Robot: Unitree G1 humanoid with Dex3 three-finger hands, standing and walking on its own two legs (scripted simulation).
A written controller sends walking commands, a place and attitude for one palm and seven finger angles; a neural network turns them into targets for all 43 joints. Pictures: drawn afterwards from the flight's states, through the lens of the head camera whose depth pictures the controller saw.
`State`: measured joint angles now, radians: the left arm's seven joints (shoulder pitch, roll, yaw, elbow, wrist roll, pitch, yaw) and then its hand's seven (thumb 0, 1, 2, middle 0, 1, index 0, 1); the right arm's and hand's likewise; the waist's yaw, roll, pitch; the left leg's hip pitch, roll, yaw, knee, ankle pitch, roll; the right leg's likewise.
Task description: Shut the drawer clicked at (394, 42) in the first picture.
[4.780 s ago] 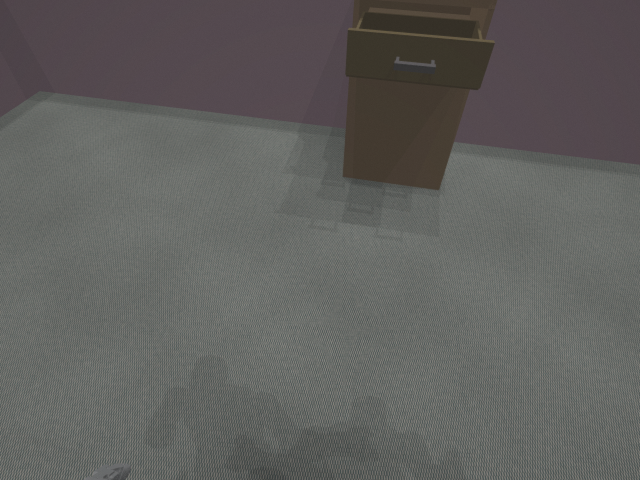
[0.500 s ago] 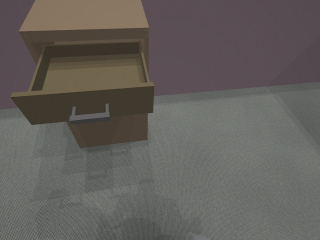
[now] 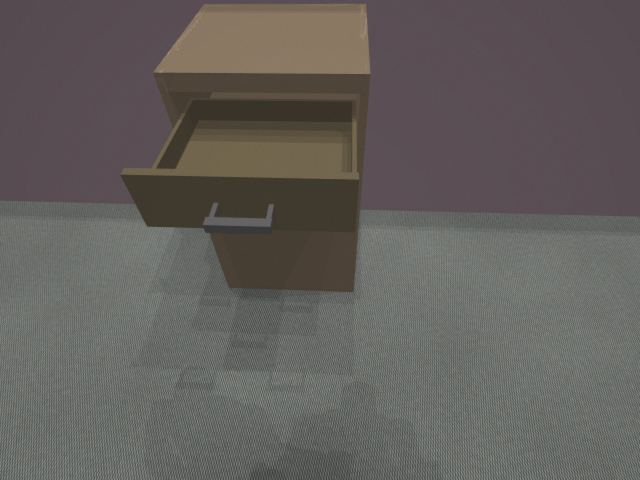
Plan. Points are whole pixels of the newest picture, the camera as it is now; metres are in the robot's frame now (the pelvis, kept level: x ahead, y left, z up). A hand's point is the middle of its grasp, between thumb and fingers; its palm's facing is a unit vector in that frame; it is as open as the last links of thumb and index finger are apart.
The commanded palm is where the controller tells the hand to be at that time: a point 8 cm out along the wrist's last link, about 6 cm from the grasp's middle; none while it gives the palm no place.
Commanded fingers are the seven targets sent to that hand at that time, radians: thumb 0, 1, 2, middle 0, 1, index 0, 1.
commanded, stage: take the last steps up to it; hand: left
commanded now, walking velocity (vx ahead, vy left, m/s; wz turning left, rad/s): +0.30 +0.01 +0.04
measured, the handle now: (240, 217) +0.56 +0.20 -0.04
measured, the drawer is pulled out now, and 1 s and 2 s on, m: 0.30 0.30 0.30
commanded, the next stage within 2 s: come to a stop and stand still in 0.82 s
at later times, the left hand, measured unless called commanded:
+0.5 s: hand out of the picture +0.15 +0.21 -0.18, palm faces +0.01 -0.98 -0.19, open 7.4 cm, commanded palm none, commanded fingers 0.00 0.90 0.90 -0.20 -0.30 -0.20 -0.30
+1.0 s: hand (224, 432) +0.22 +0.18 -0.19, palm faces +0.10 -0.98 -0.16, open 7.3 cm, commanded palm none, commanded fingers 0.00 0.90 0.90 -0.20 -0.30 -0.20 -0.30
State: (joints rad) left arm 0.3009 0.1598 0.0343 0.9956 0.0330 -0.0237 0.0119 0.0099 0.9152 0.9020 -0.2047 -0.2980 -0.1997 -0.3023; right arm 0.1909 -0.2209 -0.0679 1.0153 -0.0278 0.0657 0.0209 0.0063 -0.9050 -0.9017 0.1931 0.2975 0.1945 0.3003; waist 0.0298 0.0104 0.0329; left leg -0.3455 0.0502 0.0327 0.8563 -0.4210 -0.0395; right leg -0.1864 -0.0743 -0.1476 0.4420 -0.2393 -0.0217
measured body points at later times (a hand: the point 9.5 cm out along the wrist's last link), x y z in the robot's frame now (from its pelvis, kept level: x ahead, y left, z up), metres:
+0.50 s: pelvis +0.09 +0.02 -0.01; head +0.11 +0.02 +0.44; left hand +0.15 +0.26 -0.16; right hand +0.00 -0.19 -0.16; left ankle -0.01 +0.14 -0.74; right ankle +0.19 -0.11 -0.71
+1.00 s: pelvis +0.24 +0.01 -0.01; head +0.24 +0.03 +0.44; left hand +0.22 +0.24 -0.18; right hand +0.32 -0.23 -0.15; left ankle +0.30 +0.12 -0.75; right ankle +0.21 -0.11 -0.74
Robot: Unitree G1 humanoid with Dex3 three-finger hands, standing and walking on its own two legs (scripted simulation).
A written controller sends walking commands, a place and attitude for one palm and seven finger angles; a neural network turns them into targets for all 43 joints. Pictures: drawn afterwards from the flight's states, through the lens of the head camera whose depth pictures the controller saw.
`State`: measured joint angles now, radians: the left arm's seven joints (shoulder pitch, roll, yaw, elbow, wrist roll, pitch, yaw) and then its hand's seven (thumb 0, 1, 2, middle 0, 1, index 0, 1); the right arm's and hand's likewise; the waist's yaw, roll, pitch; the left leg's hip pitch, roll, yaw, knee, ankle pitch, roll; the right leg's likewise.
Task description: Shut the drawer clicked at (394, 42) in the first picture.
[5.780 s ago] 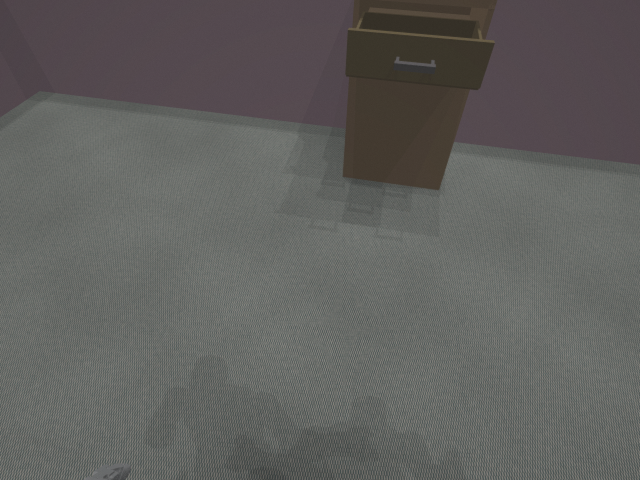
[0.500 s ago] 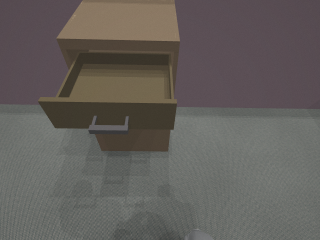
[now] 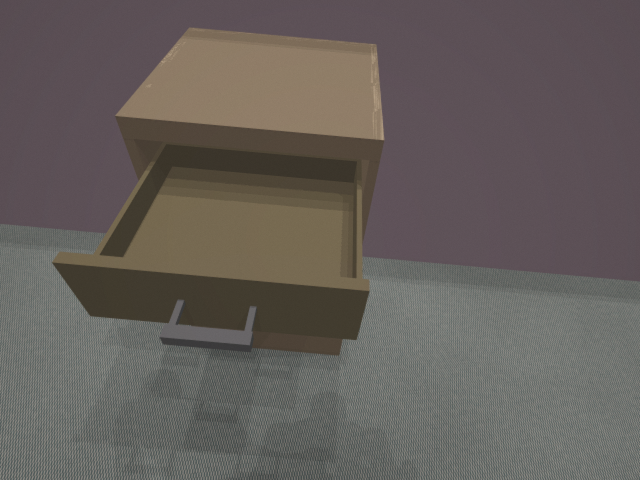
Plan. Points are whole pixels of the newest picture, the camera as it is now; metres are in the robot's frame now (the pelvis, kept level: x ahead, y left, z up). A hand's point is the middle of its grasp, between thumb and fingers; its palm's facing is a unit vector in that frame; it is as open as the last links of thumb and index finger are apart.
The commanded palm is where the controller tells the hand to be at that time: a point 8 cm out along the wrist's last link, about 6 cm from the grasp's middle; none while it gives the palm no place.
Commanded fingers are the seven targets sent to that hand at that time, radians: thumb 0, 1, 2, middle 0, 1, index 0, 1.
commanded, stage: come to a stop and stand still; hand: left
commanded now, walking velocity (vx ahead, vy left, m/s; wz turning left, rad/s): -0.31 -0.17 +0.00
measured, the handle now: (211, 324) +0.32 +0.19 -0.03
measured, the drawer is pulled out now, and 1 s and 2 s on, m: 0.30 0.30 0.30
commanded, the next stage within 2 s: look again from close up in 1.18 s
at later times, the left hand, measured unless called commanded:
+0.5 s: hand out of the picture +0.00 +0.13 -0.16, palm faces +0.02 -0.96 -0.27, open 7.4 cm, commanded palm none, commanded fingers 0.00 0.90 0.90 -0.20 -0.30 -0.20 -0.30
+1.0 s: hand out of the picture -0.05 +0.16 -0.18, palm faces +0.07 -0.97 -0.22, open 7.4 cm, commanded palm none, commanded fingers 0.00 0.90 0.90 -0.20 -0.30 -0.20 -0.30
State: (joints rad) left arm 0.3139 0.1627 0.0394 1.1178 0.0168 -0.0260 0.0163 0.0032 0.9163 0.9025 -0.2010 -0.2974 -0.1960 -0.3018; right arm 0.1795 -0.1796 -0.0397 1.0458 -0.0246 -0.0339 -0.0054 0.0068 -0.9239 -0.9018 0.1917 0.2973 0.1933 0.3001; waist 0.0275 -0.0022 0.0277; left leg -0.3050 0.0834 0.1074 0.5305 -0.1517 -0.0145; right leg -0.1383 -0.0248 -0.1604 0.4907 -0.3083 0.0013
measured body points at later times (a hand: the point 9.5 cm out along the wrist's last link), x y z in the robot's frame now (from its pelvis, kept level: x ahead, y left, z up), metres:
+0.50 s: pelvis -0.03 -0.06 +0.00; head -0.03 -0.09 +0.45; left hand +0.00 +0.18 -0.14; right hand +0.00 -0.29 -0.17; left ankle +0.04 +0.10 -0.71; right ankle -0.04 -0.16 -0.73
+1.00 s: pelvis -0.03 -0.02 +0.00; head -0.02 -0.02 +0.45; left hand -0.06 +0.21 -0.16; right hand +0.03 -0.26 -0.15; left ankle -0.05 +0.11 -0.73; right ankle -0.04 -0.16 -0.73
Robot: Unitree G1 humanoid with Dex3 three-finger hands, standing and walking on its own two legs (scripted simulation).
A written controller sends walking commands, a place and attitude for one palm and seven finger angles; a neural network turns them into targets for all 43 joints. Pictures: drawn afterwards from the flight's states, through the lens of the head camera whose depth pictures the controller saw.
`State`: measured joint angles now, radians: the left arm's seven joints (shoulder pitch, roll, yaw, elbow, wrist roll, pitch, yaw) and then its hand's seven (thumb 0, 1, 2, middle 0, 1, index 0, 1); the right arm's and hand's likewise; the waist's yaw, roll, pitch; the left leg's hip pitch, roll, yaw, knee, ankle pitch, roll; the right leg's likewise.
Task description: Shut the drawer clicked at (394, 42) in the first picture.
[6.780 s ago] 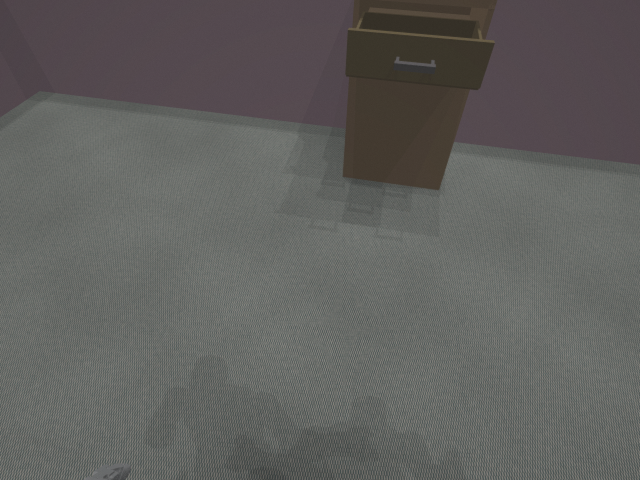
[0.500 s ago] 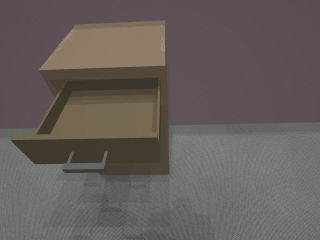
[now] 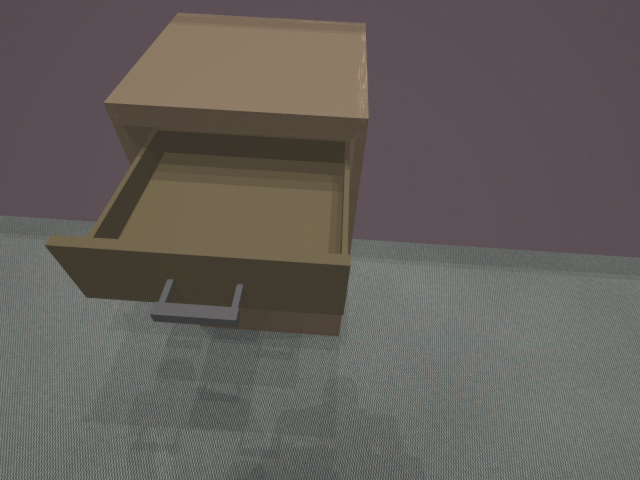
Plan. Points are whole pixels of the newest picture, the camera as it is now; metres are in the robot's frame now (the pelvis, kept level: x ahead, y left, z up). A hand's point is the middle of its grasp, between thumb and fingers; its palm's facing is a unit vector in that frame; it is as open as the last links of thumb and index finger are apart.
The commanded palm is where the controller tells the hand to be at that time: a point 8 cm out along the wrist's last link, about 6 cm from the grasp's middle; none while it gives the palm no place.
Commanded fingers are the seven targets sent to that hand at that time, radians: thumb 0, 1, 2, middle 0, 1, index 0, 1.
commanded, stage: come to a stop and stand still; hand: left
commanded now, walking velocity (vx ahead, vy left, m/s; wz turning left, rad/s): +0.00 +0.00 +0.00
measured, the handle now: (200, 301) +0.35 +0.22 -0.03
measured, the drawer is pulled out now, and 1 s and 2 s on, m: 0.30 0.30 0.30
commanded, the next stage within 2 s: look again from close up in 0.18 s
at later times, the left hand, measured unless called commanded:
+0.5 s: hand out of the picture +0.03 +0.21 -0.17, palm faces -0.02 -0.97 -0.25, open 7.4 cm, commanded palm none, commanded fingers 0.00 0.90 0.90 -0.20 -0.30 -0.20 -0.30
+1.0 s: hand out of the picture +0.03 +0.17 -0.17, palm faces -0.01 -0.98 -0.22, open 7.4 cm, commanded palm none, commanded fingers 0.00 0.90 0.90 -0.20 -0.30 -0.20 -0.30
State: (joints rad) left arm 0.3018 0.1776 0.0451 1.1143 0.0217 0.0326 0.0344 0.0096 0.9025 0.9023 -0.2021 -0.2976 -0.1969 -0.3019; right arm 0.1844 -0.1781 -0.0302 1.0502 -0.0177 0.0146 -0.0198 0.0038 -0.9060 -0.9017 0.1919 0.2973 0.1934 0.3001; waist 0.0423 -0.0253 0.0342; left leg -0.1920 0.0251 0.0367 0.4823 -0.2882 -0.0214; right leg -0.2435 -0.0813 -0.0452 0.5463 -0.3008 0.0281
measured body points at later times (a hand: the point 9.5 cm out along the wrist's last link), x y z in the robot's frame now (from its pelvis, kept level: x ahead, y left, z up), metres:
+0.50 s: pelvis +0.01 +0.02 +0.00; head +0.02 +0.00 +0.45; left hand +0.03 +0.26 -0.15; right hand +0.02 -0.21 -0.16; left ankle -0.02 +0.13 -0.74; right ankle +0.00 -0.14 -0.74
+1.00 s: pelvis +0.01 -0.01 +0.00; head +0.03 -0.02 +0.45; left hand +0.03 +0.22 -0.15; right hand +0.01 -0.23 -0.16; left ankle -0.01 +0.13 -0.74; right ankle +0.00 -0.14 -0.74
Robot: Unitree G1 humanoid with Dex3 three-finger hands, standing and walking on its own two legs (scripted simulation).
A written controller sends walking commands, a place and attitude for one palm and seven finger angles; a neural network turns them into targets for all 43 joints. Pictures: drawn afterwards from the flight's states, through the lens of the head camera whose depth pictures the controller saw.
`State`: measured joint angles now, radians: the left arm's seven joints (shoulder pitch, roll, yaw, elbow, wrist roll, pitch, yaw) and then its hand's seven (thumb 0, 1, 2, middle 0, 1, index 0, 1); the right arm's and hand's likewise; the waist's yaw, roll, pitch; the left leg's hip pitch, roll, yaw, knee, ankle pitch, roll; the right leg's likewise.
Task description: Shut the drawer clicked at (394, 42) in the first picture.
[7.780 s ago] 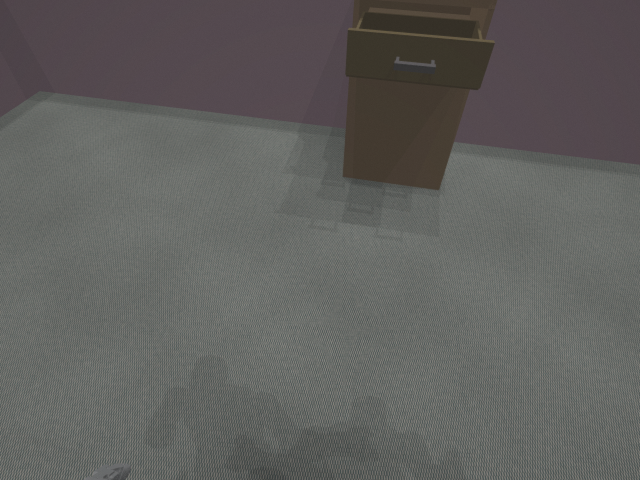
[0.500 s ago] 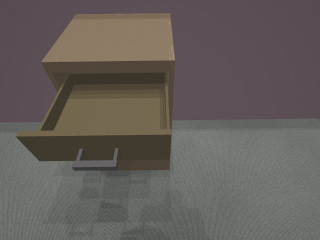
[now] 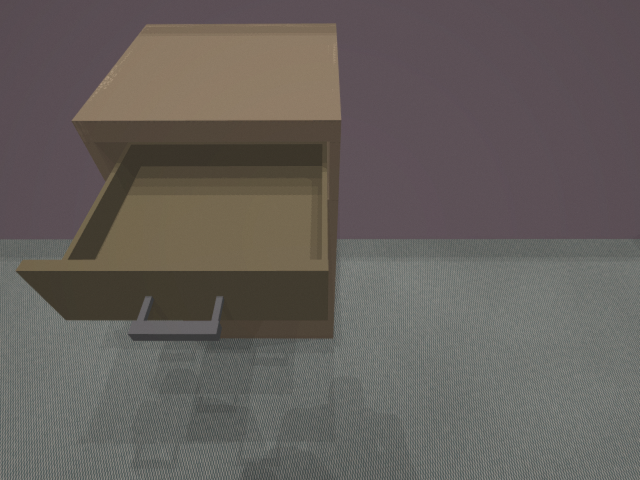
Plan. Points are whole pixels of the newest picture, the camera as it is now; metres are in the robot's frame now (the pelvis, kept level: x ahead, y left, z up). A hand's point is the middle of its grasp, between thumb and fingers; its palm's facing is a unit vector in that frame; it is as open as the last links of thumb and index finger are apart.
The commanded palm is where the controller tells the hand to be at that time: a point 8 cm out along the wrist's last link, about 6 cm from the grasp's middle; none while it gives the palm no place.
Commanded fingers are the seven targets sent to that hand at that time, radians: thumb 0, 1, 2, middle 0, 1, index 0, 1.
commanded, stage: shuffle to correct the standing spot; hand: left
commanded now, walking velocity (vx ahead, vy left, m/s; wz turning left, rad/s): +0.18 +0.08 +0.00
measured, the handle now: (179, 317) +0.34 +0.23 -0.03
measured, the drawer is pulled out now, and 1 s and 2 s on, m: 0.30 0.30 0.30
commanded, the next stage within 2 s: come to a stop and stand still in 0.04 s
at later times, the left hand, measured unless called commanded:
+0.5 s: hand out of the picture +0.06 +0.19 -0.17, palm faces +0.04 -0.97 -0.25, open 7.4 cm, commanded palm none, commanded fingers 0.00 0.90 0.90 -0.20 -0.30 -0.20 -0.30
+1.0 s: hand out of the picture +0.04 +0.22 -0.17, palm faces +0.00 -0.97 -0.22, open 7.4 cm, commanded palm none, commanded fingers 0.00 0.90 0.90 -0.20 -0.30 -0.20 -0.30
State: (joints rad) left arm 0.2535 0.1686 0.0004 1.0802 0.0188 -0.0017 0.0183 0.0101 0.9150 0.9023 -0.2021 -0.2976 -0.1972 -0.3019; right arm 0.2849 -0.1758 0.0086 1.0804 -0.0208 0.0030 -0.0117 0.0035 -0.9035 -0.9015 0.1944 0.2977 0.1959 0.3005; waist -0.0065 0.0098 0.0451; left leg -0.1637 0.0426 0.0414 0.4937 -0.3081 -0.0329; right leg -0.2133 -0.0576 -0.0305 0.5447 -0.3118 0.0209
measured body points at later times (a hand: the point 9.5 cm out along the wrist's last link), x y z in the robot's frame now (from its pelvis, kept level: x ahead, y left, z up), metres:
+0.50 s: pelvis +0.03 +0.00 +0.00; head +0.06 -0.01 +0.45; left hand +0.05 +0.24 -0.15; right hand +0.05 -0.23 -0.17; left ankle -0.03 +0.14 -0.73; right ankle -0.01 -0.13 -0.73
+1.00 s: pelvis -0.02 +0.03 +0.00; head -0.01 +0.04 +0.45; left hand +0.04 +0.27 -0.15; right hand +0.05 -0.21 -0.14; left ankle -0.03 +0.14 -0.73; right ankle -0.01 -0.13 -0.73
